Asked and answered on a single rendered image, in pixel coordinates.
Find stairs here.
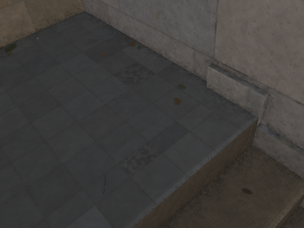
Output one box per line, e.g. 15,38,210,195
132,119,304,228

